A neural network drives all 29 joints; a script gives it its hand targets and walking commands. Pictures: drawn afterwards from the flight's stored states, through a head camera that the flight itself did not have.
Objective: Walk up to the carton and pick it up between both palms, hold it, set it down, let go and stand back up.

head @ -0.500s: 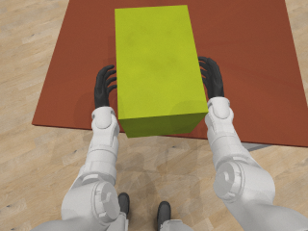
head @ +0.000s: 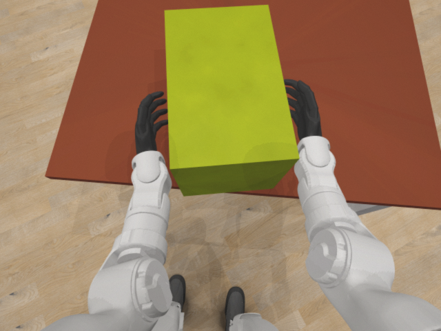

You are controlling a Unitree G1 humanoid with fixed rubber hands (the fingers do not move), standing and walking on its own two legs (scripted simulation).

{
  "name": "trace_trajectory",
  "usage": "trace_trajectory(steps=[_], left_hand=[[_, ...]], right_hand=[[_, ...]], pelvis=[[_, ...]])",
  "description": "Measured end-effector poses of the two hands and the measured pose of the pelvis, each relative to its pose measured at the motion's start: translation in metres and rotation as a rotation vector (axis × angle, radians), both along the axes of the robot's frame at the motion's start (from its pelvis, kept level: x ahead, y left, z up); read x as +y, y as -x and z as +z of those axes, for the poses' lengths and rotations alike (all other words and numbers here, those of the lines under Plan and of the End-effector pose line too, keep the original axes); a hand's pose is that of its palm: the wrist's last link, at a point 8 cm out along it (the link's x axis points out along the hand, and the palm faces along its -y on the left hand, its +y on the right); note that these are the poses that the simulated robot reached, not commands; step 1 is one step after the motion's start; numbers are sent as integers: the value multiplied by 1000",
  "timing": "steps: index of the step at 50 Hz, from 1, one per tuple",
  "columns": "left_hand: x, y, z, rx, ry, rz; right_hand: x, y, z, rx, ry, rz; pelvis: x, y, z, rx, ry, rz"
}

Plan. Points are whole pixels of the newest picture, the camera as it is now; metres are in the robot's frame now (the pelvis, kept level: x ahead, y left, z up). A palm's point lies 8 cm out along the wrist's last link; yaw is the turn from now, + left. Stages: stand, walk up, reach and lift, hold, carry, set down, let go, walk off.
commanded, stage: set down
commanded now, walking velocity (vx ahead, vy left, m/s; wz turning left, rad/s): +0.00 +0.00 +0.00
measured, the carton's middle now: (223, 106) +0.51 +0.04 -0.05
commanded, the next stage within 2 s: none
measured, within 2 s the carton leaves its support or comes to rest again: neither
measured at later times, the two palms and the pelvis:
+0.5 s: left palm (149, 155) +0.39 +0.17 -0.04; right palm (307, 128) +0.46 -0.12 -0.02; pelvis -0.02 +0.00 -0.01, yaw -1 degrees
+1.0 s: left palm (141, 186) +0.33 +0.16 -0.01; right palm (354, 167) +0.39 -0.18 +0.01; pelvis -0.05 +0.00 -0.01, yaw -1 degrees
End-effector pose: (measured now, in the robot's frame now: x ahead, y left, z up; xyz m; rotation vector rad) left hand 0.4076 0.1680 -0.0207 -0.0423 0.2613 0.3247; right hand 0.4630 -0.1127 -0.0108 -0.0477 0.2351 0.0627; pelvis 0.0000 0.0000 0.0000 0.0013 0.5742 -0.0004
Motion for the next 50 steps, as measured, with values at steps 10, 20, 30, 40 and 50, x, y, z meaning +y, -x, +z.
trace_trajectory(steps=[10, 20, 30, 40, 50], left_hand=[[2, 3, -10, 49, 1, 23], [1, 15, -24, 78, -8, 43], [-1, 21, -17, 58, -1, 58], [-11, 42, -10, 73, 2, 28], [-5, 82, 6, 60, 16, 47]], right_hand=[[1, -5, -2, 30, 50, 27], [-1, -6, -6, 34, 58, 46], [-9, 8, -8, 59, 68, 68], [-39, 40, -7, 77, 72, 31], [-69, 76, 22, 41, 87, -2]], pelvis=[[2, 6, -4, 32, 2, -2], [1, 19, -12, 78, 3, -8], [0, 26, -15, 81, 4, -12], [-4, 38, -14, 42, 5, -17], [-4, 53, -9, -71, 6, -18]])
